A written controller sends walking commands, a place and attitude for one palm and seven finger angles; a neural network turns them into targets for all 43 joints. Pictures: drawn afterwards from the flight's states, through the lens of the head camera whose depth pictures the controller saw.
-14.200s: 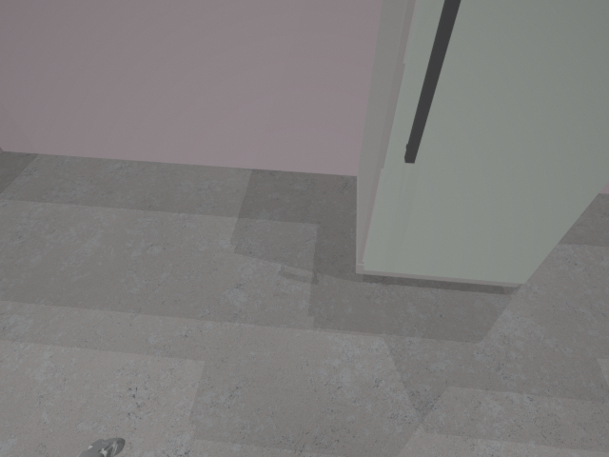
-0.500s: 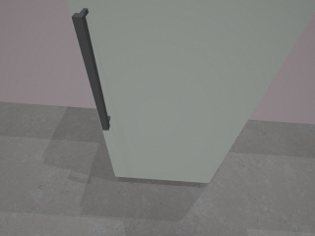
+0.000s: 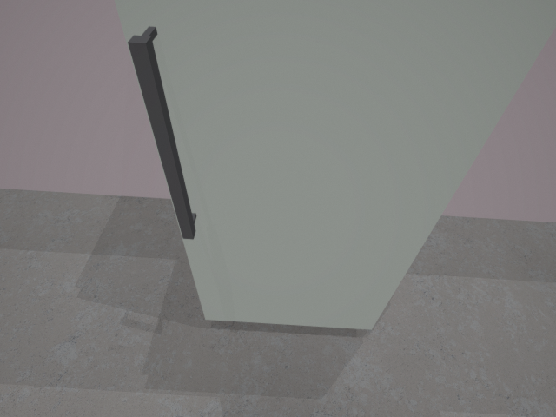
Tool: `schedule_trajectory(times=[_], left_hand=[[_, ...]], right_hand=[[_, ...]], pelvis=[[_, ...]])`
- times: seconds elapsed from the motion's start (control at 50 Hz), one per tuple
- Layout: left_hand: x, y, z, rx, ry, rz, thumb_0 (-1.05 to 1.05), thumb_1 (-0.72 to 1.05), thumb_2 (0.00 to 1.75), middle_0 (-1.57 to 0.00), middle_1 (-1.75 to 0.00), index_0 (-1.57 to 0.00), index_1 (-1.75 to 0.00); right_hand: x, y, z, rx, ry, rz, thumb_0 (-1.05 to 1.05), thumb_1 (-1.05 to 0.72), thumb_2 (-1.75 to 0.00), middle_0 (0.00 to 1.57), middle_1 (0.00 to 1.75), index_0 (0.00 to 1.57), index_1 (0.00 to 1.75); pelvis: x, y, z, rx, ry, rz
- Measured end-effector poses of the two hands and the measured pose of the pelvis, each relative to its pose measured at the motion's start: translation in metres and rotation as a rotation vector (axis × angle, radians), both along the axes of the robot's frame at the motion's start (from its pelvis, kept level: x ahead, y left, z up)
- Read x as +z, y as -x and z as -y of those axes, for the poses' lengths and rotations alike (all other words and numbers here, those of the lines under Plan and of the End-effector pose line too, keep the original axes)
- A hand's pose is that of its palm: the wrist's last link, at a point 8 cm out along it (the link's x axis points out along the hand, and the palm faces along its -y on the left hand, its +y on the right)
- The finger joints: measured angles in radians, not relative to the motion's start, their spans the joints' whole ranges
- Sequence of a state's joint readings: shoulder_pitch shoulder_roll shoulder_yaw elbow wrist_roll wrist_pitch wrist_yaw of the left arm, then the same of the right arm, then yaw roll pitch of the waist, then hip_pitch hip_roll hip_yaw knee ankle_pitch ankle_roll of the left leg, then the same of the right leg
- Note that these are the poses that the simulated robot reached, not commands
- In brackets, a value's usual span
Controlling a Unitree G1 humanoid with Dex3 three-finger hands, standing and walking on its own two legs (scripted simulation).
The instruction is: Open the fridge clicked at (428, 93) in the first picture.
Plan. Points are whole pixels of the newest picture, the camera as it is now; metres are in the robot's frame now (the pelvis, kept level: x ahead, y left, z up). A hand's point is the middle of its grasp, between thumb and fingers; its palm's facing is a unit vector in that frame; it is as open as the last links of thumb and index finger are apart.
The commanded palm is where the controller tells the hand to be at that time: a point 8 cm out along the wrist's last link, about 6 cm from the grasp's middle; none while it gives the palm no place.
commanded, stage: look again from close up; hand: left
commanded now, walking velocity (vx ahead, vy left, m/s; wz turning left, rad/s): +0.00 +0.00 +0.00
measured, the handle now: (174, 154) +0.51 +0.23 +0.09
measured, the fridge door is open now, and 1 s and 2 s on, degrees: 0 0 0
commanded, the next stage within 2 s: none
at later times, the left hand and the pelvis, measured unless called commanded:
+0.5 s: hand out of the picture +0.04 +0.21 -0.17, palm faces -0.03 -0.96 -0.29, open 7.4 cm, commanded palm none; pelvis +0.00 -0.02 +0.00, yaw +0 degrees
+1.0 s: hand out of the picture +0.06 +0.20 -0.16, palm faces -0.03 -0.95 -0.30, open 7.4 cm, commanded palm none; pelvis +0.01 -0.03 +0.00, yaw +0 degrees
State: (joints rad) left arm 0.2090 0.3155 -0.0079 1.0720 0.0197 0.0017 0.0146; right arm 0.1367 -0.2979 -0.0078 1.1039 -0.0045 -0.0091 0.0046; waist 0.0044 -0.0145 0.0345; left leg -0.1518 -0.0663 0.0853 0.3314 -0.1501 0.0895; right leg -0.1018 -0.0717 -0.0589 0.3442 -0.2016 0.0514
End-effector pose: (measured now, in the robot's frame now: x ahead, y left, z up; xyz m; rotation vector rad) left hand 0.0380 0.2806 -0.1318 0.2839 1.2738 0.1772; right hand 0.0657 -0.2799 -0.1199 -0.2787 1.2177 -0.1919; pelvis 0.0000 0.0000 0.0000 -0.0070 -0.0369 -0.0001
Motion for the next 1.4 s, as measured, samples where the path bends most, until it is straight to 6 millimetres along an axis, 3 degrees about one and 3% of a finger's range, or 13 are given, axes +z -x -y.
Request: schedule_trajectory(times=[0.36, 0.72, 1.4], left_hand=[[0.0, 0.005, 0.018, 0.001, 0.011, -0.029, 0.01, 0.91, 0.9, -0.2, -0.3, -0.21, -0.3], [0.002, -0.011, 0.034, -0.005, 0.019, 0.003, 0.01, 0.91, 0.9, -0.2, -0.3, -0.21, -0.3], [0.006, -0.02, 0.036, -0.002, 0.002, -0.001, 0.01, 0.91, 0.9, -0.2, -0.3, -0.21, -0.3]], right_hand=[[-0.006, 0.02, 0.008, -0.024, -0.015, -0.057, 0.0, -0.91, -0.9, 0.2, 0.3, 0.2, 0.3], [-0.005, 0.006, 0.018, -0.015, -0.02, -0.034, 0.0, -0.91, -0.9, 0.2, 0.3, 0.2, 0.3], [-0.004, 0.0, 0.031, -0.009, -0.01, -0.039, 0.0, -0.91, -0.9, 0.2, 0.3, 0.2, 0.3]], pelvis=[[0.002, -0.002, 0.011, -0.002, -0.005, -0.002], [0.003, -0.007, 0.024, -0.002, -0.003, -0.003], [0.004, -0.014, 0.033, -0.005, -0.006, -0.007]])
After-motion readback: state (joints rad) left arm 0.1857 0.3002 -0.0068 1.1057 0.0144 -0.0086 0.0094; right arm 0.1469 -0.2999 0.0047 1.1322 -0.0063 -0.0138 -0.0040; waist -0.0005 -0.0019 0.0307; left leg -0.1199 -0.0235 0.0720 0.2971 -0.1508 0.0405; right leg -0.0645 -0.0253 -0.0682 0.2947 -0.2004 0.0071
